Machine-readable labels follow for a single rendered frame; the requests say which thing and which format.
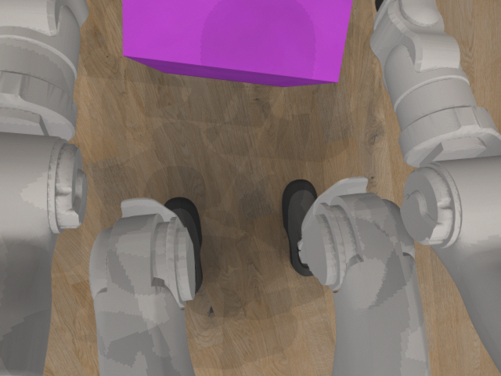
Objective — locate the robot foot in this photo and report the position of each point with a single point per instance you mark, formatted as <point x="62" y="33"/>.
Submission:
<point x="188" y="214"/>
<point x="298" y="197"/>

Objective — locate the left robot foot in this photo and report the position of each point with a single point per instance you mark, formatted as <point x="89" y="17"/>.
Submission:
<point x="188" y="214"/>

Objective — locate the carton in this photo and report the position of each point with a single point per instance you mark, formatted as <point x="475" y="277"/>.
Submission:
<point x="268" y="42"/>

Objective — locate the right robot foot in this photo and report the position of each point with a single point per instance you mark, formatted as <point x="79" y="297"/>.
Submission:
<point x="298" y="197"/>

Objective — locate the left robot upper arm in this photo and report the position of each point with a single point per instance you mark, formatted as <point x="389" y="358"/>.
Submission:
<point x="43" y="191"/>

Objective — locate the left robot forearm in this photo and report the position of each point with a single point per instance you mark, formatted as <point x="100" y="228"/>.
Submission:
<point x="39" y="53"/>

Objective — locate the right robot upper arm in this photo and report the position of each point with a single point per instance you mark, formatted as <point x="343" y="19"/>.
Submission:
<point x="455" y="207"/>

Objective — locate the right robot forearm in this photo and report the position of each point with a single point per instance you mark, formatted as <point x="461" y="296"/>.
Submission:
<point x="430" y="93"/>

